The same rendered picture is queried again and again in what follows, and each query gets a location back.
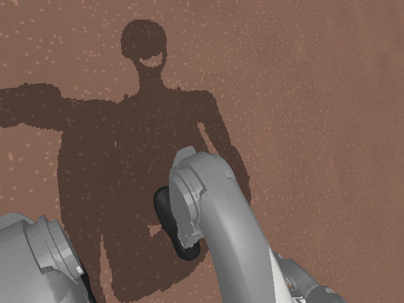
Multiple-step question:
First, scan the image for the right robot arm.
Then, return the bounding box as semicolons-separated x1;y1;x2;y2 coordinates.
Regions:
306;285;347;303

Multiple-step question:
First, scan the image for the right robot foot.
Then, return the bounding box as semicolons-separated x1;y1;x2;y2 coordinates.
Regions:
153;186;201;261

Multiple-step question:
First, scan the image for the right robot hand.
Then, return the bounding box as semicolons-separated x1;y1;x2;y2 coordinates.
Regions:
273;251;320;303

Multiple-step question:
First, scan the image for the left robot foot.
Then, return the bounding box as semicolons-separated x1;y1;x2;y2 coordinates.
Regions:
78;257;97;303

